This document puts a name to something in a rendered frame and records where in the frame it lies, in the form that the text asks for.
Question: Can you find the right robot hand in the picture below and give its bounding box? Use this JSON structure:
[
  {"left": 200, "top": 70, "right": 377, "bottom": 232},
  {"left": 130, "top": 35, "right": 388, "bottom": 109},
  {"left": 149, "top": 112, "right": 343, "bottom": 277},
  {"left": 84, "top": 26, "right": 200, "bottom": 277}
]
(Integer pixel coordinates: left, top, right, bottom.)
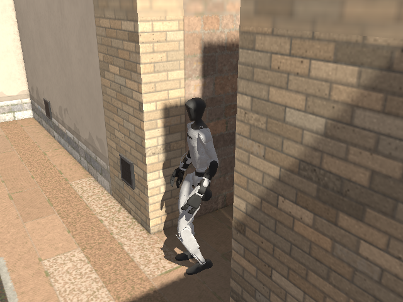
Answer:
[{"left": 170, "top": 167, "right": 184, "bottom": 188}]

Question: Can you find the robot head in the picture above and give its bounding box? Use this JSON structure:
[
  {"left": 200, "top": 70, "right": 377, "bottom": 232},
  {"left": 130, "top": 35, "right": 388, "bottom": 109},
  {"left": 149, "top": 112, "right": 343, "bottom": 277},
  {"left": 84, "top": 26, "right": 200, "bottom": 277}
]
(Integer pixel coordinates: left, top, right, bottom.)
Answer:
[{"left": 185, "top": 98, "right": 208, "bottom": 130}]

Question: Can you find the robot left forearm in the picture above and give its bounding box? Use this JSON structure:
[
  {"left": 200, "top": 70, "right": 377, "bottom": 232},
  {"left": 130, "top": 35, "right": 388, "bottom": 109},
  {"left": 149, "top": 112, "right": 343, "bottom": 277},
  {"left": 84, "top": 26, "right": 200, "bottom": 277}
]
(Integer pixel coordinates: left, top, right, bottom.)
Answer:
[{"left": 195, "top": 160, "right": 218, "bottom": 197}]

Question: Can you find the left robot hand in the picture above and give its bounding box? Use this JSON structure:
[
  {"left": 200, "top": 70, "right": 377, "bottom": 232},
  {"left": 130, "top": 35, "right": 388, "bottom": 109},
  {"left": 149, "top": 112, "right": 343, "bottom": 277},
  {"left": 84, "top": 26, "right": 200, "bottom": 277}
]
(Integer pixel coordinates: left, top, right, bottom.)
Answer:
[{"left": 181, "top": 194, "right": 202, "bottom": 214}]

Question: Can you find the left robot upper arm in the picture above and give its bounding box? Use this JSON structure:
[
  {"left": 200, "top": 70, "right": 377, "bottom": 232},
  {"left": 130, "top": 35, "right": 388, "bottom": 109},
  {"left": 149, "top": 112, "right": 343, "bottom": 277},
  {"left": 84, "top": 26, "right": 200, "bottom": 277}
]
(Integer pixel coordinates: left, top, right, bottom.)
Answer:
[{"left": 198, "top": 130, "right": 219, "bottom": 168}]

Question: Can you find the robot right shin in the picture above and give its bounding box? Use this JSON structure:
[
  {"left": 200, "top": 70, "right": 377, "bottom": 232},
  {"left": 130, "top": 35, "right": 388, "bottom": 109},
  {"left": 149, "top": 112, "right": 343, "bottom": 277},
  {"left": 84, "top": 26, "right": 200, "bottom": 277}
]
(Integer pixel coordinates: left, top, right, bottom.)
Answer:
[{"left": 189, "top": 223, "right": 195, "bottom": 236}]

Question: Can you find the robot right forearm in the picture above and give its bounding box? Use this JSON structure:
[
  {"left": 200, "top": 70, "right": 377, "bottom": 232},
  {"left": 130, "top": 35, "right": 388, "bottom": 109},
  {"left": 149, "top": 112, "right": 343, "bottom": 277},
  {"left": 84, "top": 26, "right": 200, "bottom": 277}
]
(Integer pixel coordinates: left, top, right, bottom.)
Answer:
[{"left": 179, "top": 151, "right": 191, "bottom": 171}]

